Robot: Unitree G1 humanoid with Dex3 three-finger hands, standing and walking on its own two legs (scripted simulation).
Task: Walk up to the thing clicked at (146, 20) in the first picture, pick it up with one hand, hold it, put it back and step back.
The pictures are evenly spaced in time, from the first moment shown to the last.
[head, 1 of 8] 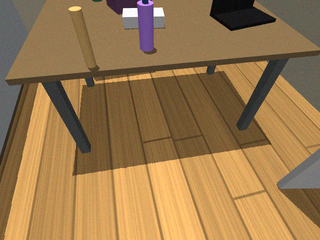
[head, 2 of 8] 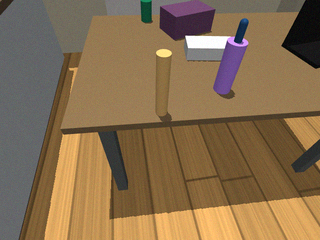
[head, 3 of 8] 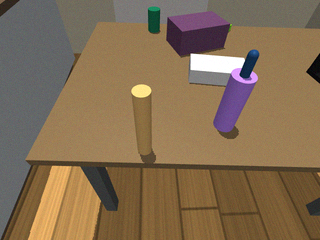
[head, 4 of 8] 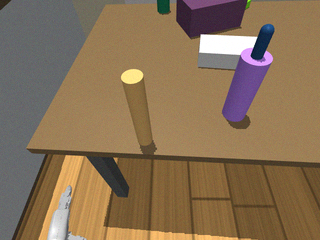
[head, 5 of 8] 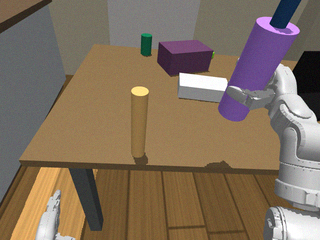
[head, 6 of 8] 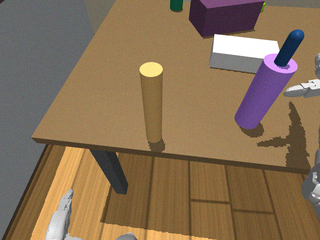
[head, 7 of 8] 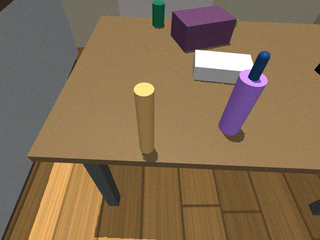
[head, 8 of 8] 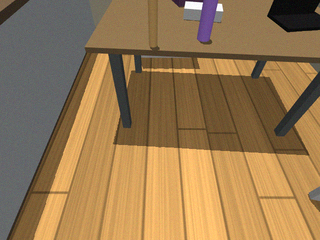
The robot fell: no
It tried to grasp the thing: yes
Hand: right
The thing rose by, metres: 0.22
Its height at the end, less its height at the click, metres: +0.00
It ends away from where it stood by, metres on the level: 0.02
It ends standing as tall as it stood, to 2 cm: yes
